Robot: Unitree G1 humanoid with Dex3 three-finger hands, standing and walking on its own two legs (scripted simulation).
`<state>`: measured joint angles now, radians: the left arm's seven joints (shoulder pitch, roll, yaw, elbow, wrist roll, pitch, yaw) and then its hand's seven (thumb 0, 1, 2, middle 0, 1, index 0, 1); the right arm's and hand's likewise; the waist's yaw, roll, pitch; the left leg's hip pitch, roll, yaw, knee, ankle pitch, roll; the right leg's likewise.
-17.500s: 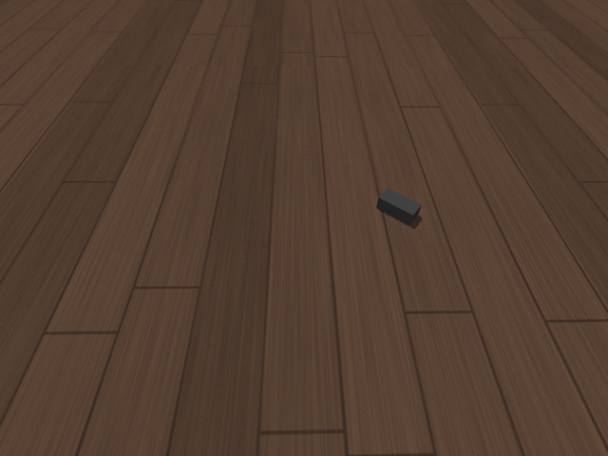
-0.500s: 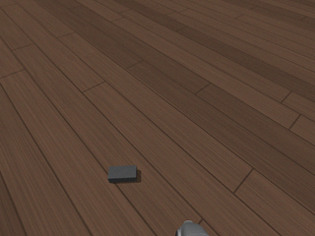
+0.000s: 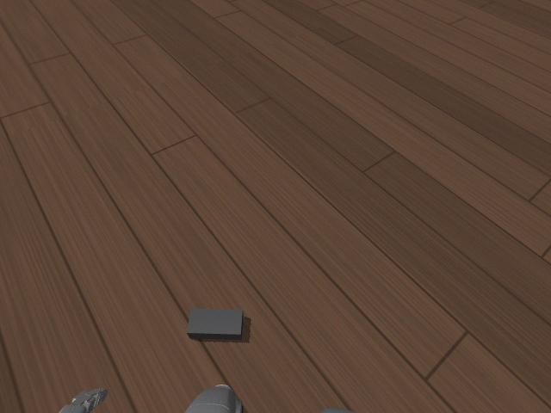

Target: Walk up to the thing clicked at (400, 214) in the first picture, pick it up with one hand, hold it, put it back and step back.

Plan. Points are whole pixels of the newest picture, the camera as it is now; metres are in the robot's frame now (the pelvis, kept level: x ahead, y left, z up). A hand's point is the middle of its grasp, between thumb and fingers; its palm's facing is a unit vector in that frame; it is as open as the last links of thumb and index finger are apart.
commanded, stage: walk up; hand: left
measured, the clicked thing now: (216, 324) +0.45 +0.20 -0.72
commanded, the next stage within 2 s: none
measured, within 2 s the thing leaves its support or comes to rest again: neither
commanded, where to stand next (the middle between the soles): +0.07 -0.04 m, yaw +0 degrees
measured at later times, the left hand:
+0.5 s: hand out of the picture +0.03 +0.24 -0.14, palm faces -0.04 -0.92 -0.40, open 7.3 cm
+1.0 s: hand out of the picture +0.05 +0.23 -0.13, palm faces -0.01 -0.95 -0.32, open 7.3 cm
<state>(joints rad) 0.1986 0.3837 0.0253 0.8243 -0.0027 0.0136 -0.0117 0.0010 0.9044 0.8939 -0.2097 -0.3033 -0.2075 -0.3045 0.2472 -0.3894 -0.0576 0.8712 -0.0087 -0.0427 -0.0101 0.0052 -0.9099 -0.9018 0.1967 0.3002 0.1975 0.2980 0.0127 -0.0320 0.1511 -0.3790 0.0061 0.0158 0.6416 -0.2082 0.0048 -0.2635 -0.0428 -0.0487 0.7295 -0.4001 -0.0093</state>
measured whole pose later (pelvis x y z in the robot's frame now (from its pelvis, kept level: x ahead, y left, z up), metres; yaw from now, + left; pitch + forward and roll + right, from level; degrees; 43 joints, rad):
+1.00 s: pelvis -0.03 -0.02 +0.03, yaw +1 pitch -2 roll -1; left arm 0.10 0.36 0.02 1.10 0.01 -0.01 -0.02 0.00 0.91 0.89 -0.21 -0.30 -0.21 -0.30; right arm 0.12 -0.35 -0.01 1.12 -0.01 -0.01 0.02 0.01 -0.91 -0.90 0.20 0.30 0.20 0.30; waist -0.01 0.00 0.05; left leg -0.27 0.02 -0.08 0.42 -0.12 -0.03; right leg -0.09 -0.02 -0.03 0.38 -0.25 0.03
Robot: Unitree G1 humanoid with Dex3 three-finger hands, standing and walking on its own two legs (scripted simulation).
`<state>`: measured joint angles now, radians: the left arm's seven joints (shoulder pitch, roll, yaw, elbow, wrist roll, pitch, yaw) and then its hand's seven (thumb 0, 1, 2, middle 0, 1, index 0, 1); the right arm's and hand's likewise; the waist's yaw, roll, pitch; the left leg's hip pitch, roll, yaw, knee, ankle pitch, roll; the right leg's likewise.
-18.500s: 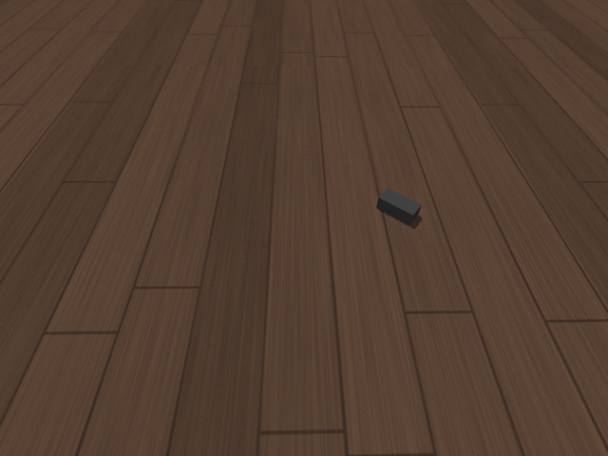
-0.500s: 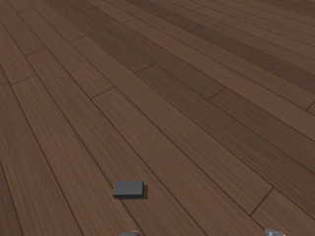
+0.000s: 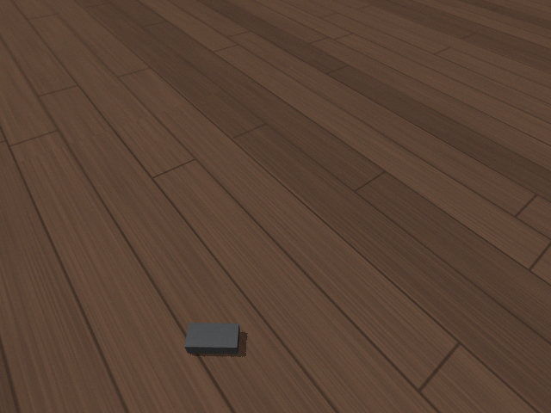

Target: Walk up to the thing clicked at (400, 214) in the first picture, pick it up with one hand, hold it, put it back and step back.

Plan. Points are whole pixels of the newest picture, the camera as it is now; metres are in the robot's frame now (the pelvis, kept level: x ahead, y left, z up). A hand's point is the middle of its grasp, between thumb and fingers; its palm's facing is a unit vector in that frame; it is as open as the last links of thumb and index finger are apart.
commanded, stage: walk up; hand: left
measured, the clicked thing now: (213, 338) +0.48 +0.21 -0.74
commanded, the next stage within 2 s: none
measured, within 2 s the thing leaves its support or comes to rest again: neither
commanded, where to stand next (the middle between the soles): +0.11 -0.03 m, yaw +0 degrees
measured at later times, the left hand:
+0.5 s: hand out of the picture +0.09 +0.26 -0.16, palm faces +0.04 -0.94 -0.34, open 7.3 cm
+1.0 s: hand out of the picture +0.08 +0.27 -0.16, palm faces +0.08 -0.94 -0.34, open 7.3 cm
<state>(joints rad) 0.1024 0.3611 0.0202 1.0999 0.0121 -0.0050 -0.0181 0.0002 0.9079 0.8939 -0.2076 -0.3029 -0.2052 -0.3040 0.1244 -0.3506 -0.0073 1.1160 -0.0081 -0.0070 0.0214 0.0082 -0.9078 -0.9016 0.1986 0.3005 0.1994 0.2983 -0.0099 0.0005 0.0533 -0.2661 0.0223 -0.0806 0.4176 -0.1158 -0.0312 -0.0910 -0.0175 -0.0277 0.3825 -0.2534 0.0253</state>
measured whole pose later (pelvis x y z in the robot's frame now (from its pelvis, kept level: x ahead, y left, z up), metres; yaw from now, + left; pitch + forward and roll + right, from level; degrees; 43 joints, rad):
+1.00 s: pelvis +0.04 +0.00 +0.00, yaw +4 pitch -3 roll -1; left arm 0.20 0.36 0.06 1.05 0.04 -0.02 -0.03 0.00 0.91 0.89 -0.21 -0.30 -0.21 -0.30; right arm 0.18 -0.38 -0.05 1.08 -0.03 0.02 0.05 0.01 -0.91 -0.90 0.20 0.30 0.20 0.30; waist 0.02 0.01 0.03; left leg -0.31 0.02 -0.04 0.66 -0.36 0.01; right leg 0.02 -0.04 -0.09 0.36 -0.33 0.00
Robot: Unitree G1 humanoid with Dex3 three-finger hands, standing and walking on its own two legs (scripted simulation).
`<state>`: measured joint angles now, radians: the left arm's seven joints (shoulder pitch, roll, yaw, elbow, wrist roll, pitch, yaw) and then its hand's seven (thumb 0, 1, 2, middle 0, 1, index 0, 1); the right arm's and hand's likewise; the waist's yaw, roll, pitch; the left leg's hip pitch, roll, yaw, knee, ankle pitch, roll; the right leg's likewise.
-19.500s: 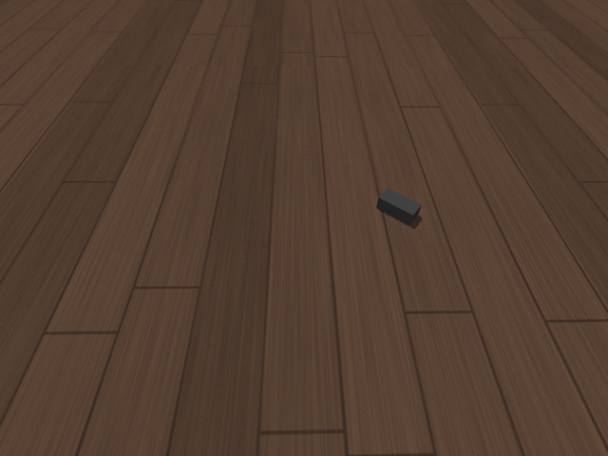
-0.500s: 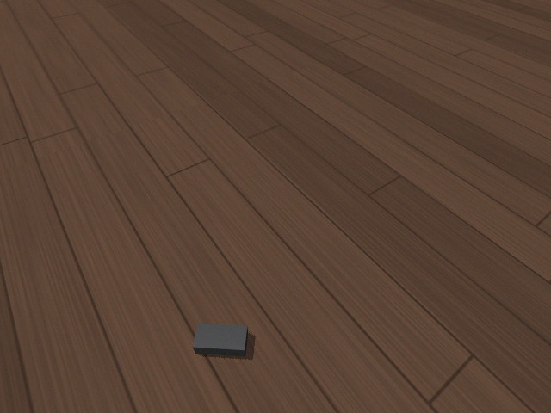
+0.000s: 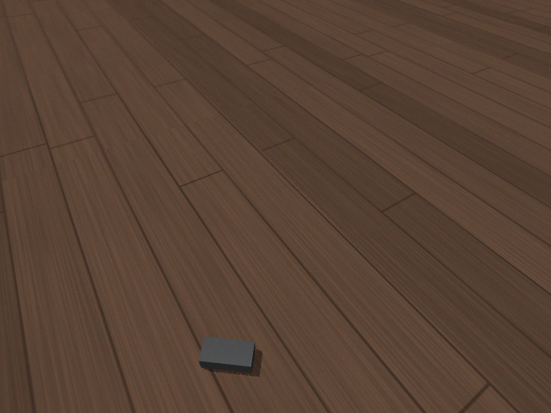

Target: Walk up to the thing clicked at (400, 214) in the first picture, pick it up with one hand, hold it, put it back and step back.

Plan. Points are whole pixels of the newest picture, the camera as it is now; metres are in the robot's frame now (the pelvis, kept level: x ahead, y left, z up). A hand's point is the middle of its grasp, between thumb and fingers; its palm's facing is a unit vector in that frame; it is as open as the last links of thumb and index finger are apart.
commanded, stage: walk up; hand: left
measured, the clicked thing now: (228, 354) +0.45 +0.18 -0.74
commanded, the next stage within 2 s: none
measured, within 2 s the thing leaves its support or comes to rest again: neither
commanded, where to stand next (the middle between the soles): +0.06 -0.03 m, yaw -4 degrees
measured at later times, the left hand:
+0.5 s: hand out of the picture +0.15 +0.27 -0.17, palm faces -0.06 -0.92 -0.38, open 7.3 cm
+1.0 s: hand out of the picture +0.09 +0.25 -0.16, palm faces +0.05 -0.94 -0.34, open 7.3 cm
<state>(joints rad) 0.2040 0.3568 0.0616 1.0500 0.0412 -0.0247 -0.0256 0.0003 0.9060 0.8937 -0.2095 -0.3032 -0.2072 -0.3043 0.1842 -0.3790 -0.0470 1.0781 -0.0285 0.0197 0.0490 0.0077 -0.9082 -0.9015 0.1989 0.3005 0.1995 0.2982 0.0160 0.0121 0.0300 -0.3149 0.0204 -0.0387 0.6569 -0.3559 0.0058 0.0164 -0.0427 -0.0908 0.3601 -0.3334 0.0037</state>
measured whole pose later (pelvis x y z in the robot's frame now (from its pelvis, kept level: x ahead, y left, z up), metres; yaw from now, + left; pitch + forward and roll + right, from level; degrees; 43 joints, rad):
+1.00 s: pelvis +0.00 -0.01 -0.01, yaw +2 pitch -4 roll +0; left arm 0.19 0.37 0.06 0.88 0.01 0.06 -0.01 0.00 0.91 0.89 -0.21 -0.30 -0.21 -0.30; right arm 0.26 -0.37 -0.04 0.95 -0.04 0.04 0.01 0.01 -0.91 -0.90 0.20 0.30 0.20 0.30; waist -0.01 -0.04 0.08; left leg -0.15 -0.03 -0.04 0.60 -0.39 0.03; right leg -0.42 0.01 0.01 0.81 -0.42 -0.02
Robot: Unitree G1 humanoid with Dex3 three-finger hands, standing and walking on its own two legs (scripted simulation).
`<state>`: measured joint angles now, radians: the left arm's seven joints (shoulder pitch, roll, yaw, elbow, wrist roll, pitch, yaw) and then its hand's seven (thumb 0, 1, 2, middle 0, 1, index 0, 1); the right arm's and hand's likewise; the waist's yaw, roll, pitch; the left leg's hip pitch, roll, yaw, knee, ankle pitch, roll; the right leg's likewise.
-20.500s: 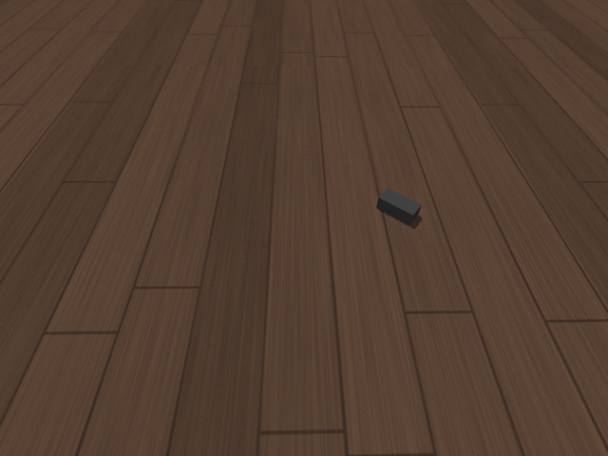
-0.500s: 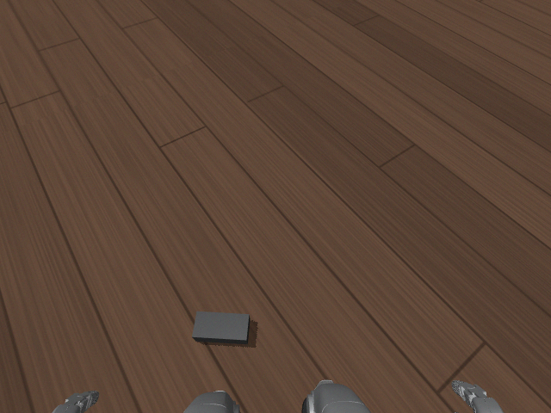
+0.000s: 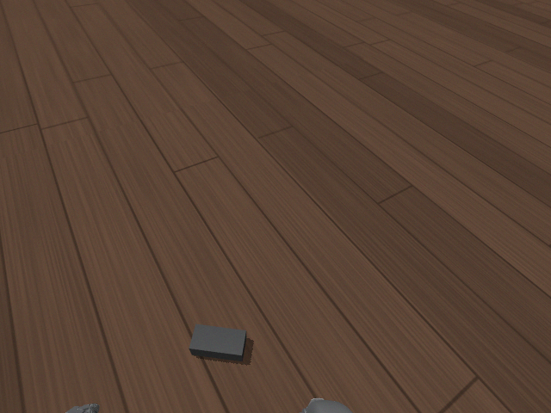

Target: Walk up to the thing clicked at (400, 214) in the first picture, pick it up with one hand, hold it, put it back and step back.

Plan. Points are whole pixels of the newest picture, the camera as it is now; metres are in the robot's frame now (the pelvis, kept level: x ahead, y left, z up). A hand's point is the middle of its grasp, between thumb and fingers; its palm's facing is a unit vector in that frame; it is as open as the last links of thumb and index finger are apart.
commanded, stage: walk up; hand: left
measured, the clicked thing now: (218, 342) +0.46 +0.17 -0.73
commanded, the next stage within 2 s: none
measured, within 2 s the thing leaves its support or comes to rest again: neither
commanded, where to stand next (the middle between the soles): +0.06 -0.02 m, yaw -7 degrees
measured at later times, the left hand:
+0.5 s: hand out of the picture +0.02 +0.34 -0.14, palm faces -0.05 -0.89 -0.45, open 7.3 cm
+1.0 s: hand out of the picture -0.02 +0.30 -0.15, palm faces -0.16 -0.91 -0.39, open 7.3 cm
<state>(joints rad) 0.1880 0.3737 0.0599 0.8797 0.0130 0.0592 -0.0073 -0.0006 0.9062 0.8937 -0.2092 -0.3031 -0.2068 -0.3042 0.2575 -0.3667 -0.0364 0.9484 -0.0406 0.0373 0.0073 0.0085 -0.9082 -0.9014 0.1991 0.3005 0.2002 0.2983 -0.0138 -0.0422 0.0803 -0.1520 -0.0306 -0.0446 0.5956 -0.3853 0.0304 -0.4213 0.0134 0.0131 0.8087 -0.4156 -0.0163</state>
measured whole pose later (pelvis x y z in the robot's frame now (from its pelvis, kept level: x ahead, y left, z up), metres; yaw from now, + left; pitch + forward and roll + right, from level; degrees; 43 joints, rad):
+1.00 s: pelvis -0.07 +0.02 -0.01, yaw -11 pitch -3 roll +2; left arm 0.38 0.40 0.08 0.87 0.05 0.08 -0.04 0.00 0.91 0.89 -0.21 -0.30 -0.21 -0.30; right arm 0.25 -0.45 -0.09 0.89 0.00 0.05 -0.05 0.01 -0.91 -0.90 0.20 0.30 0.20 0.30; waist 0.05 -0.02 0.07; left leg -0.58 -0.03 -0.10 1.07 -0.49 0.01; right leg -0.24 -0.01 0.02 0.71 -0.43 -0.02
